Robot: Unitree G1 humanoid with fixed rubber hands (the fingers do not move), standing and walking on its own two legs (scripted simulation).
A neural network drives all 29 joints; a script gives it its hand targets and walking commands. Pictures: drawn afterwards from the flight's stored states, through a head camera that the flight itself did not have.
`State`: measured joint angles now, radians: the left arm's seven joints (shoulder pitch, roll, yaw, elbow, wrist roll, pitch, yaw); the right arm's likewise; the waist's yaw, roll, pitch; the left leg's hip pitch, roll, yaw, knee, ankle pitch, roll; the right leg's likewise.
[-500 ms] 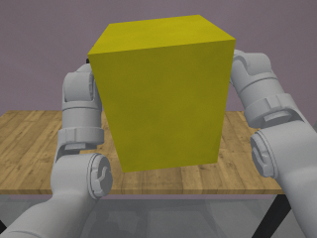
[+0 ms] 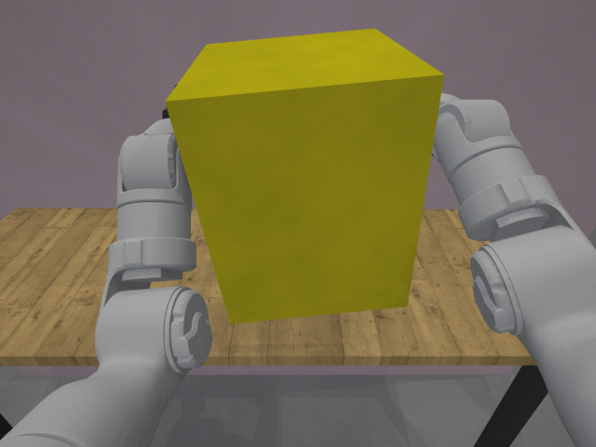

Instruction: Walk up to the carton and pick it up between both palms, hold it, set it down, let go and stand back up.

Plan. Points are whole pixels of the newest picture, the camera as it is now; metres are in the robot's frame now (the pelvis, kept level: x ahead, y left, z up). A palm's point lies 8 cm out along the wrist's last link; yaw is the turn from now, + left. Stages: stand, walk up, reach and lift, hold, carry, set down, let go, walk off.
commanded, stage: hold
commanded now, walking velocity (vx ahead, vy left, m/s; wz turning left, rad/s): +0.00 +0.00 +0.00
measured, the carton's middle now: (304, 172) +0.32 +0.00 +0.29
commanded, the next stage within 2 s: set down in 0.30 s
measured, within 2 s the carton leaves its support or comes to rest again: neither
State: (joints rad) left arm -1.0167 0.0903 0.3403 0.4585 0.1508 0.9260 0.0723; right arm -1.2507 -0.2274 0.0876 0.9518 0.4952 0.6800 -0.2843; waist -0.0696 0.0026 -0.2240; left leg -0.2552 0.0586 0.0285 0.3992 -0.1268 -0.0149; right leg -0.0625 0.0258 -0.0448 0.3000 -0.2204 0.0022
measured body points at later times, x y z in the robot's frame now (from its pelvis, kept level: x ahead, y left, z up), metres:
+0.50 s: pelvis +0.00 +0.00 +0.00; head -0.09 +0.02 +0.44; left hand +0.39 +0.16 +0.32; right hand +0.39 -0.13 +0.34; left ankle +0.05 +0.12 -0.75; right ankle -0.04 -0.11 -0.75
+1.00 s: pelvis +0.00 -0.01 +0.00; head -0.05 +0.02 +0.45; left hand +0.42 +0.16 +0.26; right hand +0.43 -0.13 +0.27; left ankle +0.05 +0.12 -0.75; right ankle -0.04 -0.12 -0.75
